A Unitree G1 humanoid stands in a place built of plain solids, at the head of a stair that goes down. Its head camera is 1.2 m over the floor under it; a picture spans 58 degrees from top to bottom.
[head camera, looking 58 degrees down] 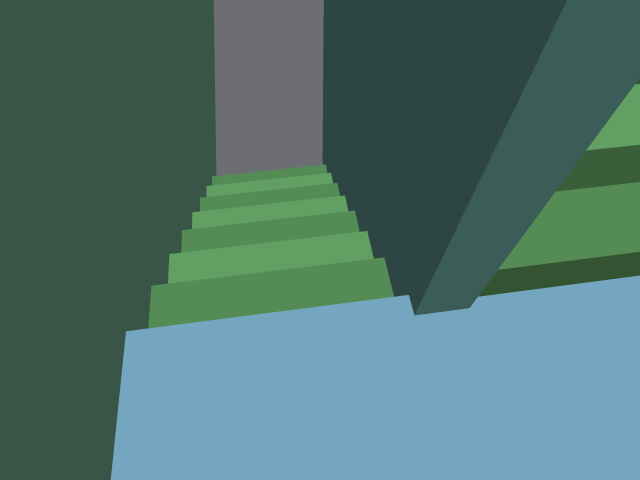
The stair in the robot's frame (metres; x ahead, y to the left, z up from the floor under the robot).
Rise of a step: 0.17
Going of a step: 0.23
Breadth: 0.84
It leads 8 degrees to the left of straight ahead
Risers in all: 8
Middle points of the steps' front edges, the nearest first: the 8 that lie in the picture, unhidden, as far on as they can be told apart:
0.49 0.15 0.00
0.73 0.18 -0.17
0.96 0.21 -0.35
1.19 0.24 -0.52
1.42 0.27 -0.70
1.65 0.31 -0.87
1.88 0.34 -1.04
2.11 0.37 -1.22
